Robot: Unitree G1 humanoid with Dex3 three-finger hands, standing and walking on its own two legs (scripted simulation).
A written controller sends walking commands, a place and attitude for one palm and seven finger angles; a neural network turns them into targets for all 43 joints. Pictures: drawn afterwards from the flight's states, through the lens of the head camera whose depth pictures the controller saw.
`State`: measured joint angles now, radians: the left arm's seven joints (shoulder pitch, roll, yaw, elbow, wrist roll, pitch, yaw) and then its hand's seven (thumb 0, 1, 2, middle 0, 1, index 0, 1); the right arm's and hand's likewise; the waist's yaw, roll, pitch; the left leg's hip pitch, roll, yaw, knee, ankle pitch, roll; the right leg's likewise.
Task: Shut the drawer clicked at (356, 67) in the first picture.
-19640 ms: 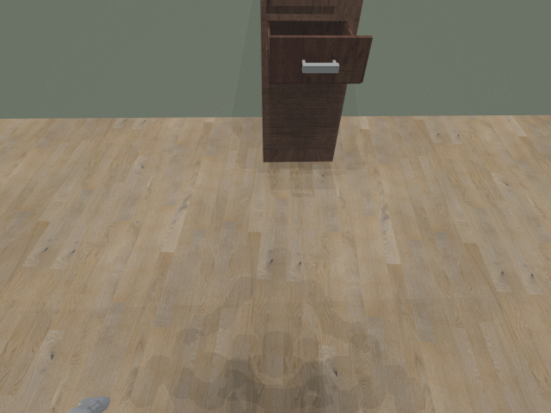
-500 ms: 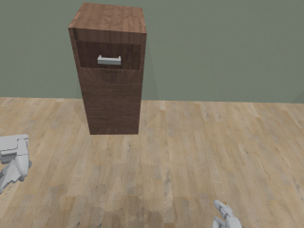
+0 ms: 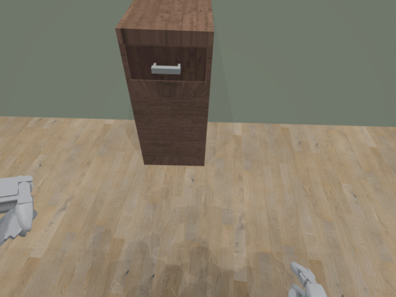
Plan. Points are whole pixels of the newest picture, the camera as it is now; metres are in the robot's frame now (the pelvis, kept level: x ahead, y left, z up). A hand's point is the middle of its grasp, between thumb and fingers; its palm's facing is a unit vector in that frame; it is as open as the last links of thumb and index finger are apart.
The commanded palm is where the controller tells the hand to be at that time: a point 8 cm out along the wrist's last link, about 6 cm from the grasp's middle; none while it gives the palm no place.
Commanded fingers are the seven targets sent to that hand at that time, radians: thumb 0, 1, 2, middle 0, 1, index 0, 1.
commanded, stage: stop stepping back and stand still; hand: left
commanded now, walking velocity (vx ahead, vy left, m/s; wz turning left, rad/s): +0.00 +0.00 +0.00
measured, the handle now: (166, 67) +1.01 +0.18 -0.05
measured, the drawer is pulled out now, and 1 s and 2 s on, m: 0.00 0.00 0.00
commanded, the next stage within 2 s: let the arm hang, fingers relaxed in 0.82 s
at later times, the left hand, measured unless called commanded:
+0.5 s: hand (35, 197) +0.22 +0.25 +0.17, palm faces +0.32 -0.81 -0.48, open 3.3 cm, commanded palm +0.16 +0.30 +0.19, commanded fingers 0.00 0.90 0.90 -1.40 -1.60 -1.40 -1.60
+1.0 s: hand (40, 226) +0.22 +0.29 +0.08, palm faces +0.20 -0.85 -0.50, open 3.2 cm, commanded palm none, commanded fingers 0.00 0.90 0.90 -1.20 -1.38 -1.20 -1.38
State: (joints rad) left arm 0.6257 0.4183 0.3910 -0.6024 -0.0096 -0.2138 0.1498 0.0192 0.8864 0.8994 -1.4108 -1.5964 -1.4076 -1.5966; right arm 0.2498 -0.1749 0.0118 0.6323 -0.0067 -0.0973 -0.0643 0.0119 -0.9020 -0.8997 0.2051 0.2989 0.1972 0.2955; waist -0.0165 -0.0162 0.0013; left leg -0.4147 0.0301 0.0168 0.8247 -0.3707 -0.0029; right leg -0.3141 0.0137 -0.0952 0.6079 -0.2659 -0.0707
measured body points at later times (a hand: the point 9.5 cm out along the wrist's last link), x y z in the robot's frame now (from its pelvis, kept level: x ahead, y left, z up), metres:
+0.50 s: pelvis +0.03 +0.02 +0.01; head +0.05 +0.02 +0.46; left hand +0.20 +0.30 +0.19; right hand +0.21 -0.21 -0.07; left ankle +0.03 +0.13 -0.73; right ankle +0.03 -0.08 -0.73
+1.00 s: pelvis +0.01 +0.04 +0.01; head +0.02 +0.02 +0.46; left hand +0.20 +0.33 +0.11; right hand +0.18 -0.20 -0.09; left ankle +0.03 +0.13 -0.73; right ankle +0.03 -0.08 -0.73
